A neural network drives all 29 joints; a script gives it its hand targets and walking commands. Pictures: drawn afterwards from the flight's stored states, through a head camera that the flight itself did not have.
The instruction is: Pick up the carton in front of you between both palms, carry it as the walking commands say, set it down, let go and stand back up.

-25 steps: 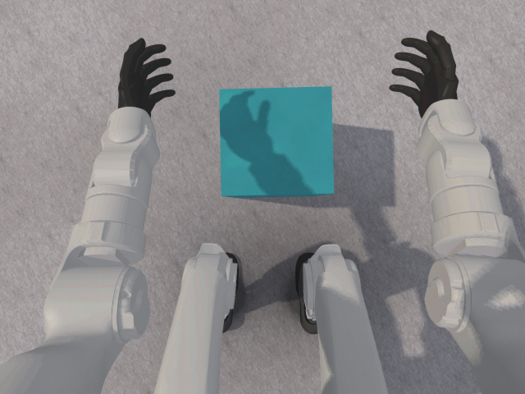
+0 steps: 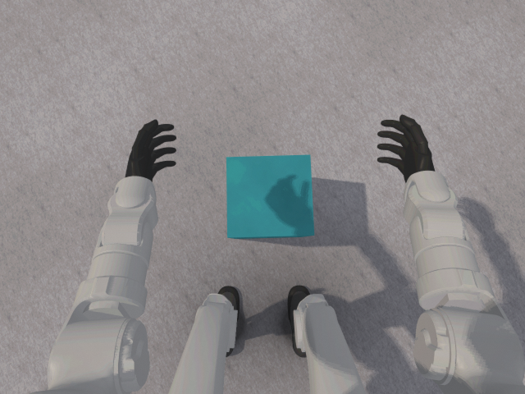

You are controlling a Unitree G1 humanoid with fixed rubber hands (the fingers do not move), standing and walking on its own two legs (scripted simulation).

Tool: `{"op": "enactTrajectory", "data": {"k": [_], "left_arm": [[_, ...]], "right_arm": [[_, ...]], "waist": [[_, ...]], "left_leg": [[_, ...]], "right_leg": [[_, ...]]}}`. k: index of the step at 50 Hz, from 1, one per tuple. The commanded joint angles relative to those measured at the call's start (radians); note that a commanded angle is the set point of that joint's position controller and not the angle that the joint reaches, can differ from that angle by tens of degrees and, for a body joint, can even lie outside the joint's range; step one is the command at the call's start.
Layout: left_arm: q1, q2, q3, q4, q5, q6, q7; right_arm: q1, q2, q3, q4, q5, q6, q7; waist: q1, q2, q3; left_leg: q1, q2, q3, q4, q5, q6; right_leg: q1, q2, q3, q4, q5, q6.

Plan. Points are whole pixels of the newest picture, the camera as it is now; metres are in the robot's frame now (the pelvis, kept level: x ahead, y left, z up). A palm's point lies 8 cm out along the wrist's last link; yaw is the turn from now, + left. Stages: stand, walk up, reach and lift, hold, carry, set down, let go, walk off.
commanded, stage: let go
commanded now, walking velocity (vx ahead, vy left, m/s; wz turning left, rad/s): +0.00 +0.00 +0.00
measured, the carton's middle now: (268, 202) +0.44 -0.01 -0.54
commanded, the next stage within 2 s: stand in 1.06 s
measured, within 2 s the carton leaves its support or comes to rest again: neither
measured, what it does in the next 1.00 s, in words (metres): rises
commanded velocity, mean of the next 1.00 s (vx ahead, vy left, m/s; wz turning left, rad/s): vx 0.00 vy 0.00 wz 0.00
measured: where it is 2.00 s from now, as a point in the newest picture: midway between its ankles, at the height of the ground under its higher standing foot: (263, 333)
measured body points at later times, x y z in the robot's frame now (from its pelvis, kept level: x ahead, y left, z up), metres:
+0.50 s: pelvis +0.07 +0.00 +0.10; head +0.18 +0.00 +0.54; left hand +0.28 +0.23 +0.01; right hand +0.29 -0.23 +0.01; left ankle +0.05 +0.12 -0.63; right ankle +0.05 -0.11 -0.63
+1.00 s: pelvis +0.07 +0.01 +0.11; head +0.08 +0.01 +0.56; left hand +0.24 +0.24 +0.04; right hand +0.24 -0.22 +0.04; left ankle +0.05 +0.12 -0.63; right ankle +0.05 -0.11 -0.63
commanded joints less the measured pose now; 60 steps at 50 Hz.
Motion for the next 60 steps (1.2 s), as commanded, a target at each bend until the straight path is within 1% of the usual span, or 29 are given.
{"op": "enactTrajectory", "data": {"k": [1, 4, 6, 10, 16, 22, 26, 30, 34, 39, 44, 52, 53, 54, 55, 56, 57, 60], "left_arm": [[0.048, 0.101, -0.012, -0.154, 0.023, -0.019, -0.013], [0.141, 0.104, -0.036, -0.21, 0.012, -0.035, -0.027], [0.204, 0.099, -0.056, -0.227, -0.007, -0.05, -0.037], [0.362, 0.089, -0.085, -0.213, -0.037, -0.083, -0.053], [0.605, 0.099, -0.112, -0.213, -0.051, -0.123, -0.063], [0.794, 0.118, -0.149, -0.276, -0.065, -0.146, -0.071], [0.902, 0.129, -0.172, -0.322, -0.072, -0.145, -0.077], [0.929, 0.136, -0.184, -0.345, -0.073, -0.119, -0.086], [0.932, 0.145, -0.19, -0.362, -0.07, -0.069, -0.1], [0.917, 0.149, -0.187, -0.367, -0.055, -0.005, -0.106], [0.922, 0.147, -0.18, -0.371, -0.044, 0.029, -0.102], [0.914, 0.141, -0.178, -0.386, -0.041, 0.036, -0.102], [0.886, 0.169, -0.183, -0.443, -0.024, 0.088, -0.075], [1.023, 0.221, -0.175, -0.214, -0.03, -0.042, -0.037], [1.038, 0.234, -0.182, -0.193, -0.014, -0.094, -0.015], [1.009, 0.211, -0.188, -0.183, -0.011, -0.128, -0.012], [0.997, 0.196, -0.193, -0.166, -0.017, -0.151, -0.013], [0.992, 0.189, -0.201, -0.113, -0.033, -0.187, -0.024]], "right_arm": [[0.042, -0.092, 0.004, -0.167, -0.016, -0.017, -0.008], [0.132, -0.087, 0.029, -0.241, 0.008, -0.036, -0.005], [0.193, -0.08, 0.048, -0.265, 0.03, -0.052, 0.0], [0.358, -0.058, 0.079, -0.258, 0.049, -0.084, 0.007], [0.624, -0.045, 0.111, -0.255, 0.061, -0.124, 0.006], [0.818, -0.051, 0.145, -0.321, 0.076, -0.151, 0.005], [0.933, -0.053, 0.173, -0.365, 0.086, -0.149, 0.009], [0.973, -0.056, 0.195, -0.396, 0.088, -0.12, 0.018], [0.98, -0.06, 0.203, -0.421, 0.085, -0.067, 0.031], [0.962, -0.067, 0.202, -0.434, 0.074, -0.002, 0.043], [0.967, -0.069, 0.197, -0.442, 0.063, 0.032, 0.044], [0.971, -0.064, 0.192, -0.452, 0.056, 0.038, 0.042], [1.035, -0.079, 0.19, -0.408, 0.075, 0.007, 0.024], [1.04, -0.132, 0.186, -0.28, 0.019, -0.063, -0.027], [1.065, -0.143, 0.188, -0.28, 0.005, -0.096, -0.05], [1.048, -0.133, 0.194, -0.264, 0.008, -0.119, -0.055], [1.041, -0.121, 0.201, -0.25, 0.016, -0.138, -0.055], [1.039, -0.108, 0.212, -0.206, 0.038, -0.174, -0.046]], "waist": [[0.0, -0.023, -0.898], [0.002, -0.022, -0.804], [0.001, -0.026, -0.735], [0.0, -0.031, -0.623], [0.0, -0.019, -0.494], [0.003, -0.004, -0.331], [0.003, 0.001, -0.2], [-0.004, -0.003, -0.041], [-0.006, 0.001, 0.098], [-0.004, 0.009, 0.198], [0.0, 0.011, 0.209], [-0.003, 0.005, 0.178], [-0.02, 0.039, 0.125], [0.001, -0.011, 0.176], [-0.016, -0.027, 0.22], [-0.011, -0.006, 0.222], [-0.011, -0.005, 0.19], [-0.015, -0.015, 0.042]], "left_leg": [[0.558, -0.028, 0.074, -0.135, 0.345, -0.015], [0.624, -0.023, 0.059, -0.191, 0.364, -0.011], [0.66, -0.018, 0.049, -0.226, 0.375, -0.01], [0.736, -0.009, 0.033, -0.291, 0.412, -0.01], [0.898, 0.0, 0.014, -0.387, 0.486, -0.01], [1.098, 0.001, 0.006, -0.507, 0.513, -0.009], [1.219, 0.002, 0.006, -0.602, 0.481, -0.008], [1.274, 0.001, 0.013, -0.682, 0.364, -0.006], [1.292, 0.005, 0.023, -0.724, 0.239, -0.001], [1.3, 0.01, 0.032, -0.735, 0.158, 0.004], [1.329, 0.01, 0.032, -0.726, 0.2, 0.003], [1.366, 0.005, 0.029, -0.705, 0.275, 0.004], [1.369, -0.014, 0.034, -0.682, 0.279, 0.002], [1.304, 0.114, -0.01, -0.689, -0.014, -0.016], [1.258, 0.131, -0.049, -0.705, -0.096, -0.02], [1.216, 0.134, -0.066, -0.7, -0.104, -0.014], [1.212, 0.14, -0.076, -0.69, -0.075, -0.008], [1.273, 0.137, -0.072, -0.629, 0.131, 0.001]], "right_leg": [[0.735, 0.012, -0.046, -0.132, 0.423, 0.025], [0.791, 0.005, -0.034, -0.191, 0.438, 0.021], [0.825, 0.0, -0.027, -0.227, 0.446, 0.02], [0.893, -0.01, -0.015, -0.285, 0.48, 0.02], [1.013, -0.017, -0.005, -0.382, 0.546, 0.018], [1.154, -0.014, -0.006, -0.514, 0.528, 0.016], [1.263, -0.011, -0.014, -0.61, 0.486, 0.016], [1.321, -0.011, -0.025, -0.682, 0.367, 0.02], [1.353, -0.012, -0.036, -0.718, 0.237, 0.018], [1.384, -0.012, -0.049, -0.721, 0.155, 0.013], [1.419, -0.006, -0.05, -0.711, 0.196, 0.012], [1.427, -0.003, -0.045, -0.696, 0.274, 0.013], [1.462, 0.002, -0.032, -0.681, 0.322, 0.013], [1.242, -0.114, 0.021, -0.719, 0.015, 0.046], [1.189, -0.12, 0.057, -0.73, -0.081, 0.04], [1.167, -0.12, 0.074, -0.717, -0.068, 0.034], [1.175, -0.122, 0.083, -0.698, -0.017, 0.026], [1.226, -0.131, 0.106, -0.644, 0.216, 0.004]]}}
